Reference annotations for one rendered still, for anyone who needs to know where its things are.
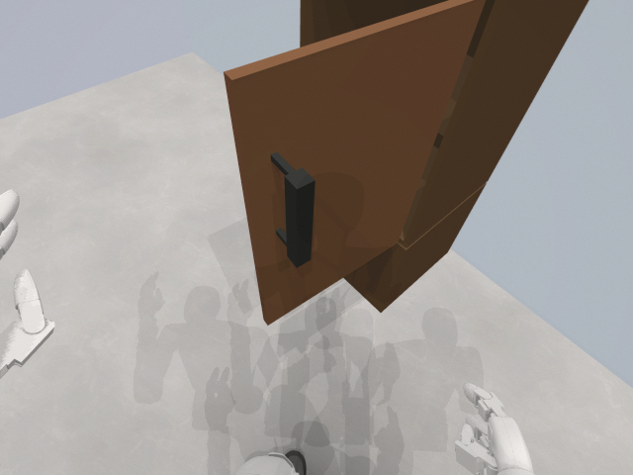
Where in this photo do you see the handle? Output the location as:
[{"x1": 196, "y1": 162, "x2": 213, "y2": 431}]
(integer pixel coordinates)
[{"x1": 271, "y1": 152, "x2": 316, "y2": 268}]

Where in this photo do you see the robot left hand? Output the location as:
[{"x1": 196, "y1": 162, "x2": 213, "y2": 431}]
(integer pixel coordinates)
[{"x1": 0, "y1": 189, "x2": 55, "y2": 379}]

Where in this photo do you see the robot right hand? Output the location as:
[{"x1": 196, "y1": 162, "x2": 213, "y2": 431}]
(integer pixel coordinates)
[{"x1": 455, "y1": 383, "x2": 533, "y2": 475}]

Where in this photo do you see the robot left foot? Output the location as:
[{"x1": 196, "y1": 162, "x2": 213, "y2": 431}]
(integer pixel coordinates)
[{"x1": 285, "y1": 450, "x2": 307, "y2": 475}]

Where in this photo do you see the robot left shin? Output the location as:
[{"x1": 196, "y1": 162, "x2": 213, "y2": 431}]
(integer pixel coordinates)
[{"x1": 268, "y1": 453, "x2": 296, "y2": 472}]

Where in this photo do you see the cupboard door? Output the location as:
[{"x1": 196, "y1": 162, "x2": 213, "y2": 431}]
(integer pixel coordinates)
[{"x1": 224, "y1": 0, "x2": 486, "y2": 326}]

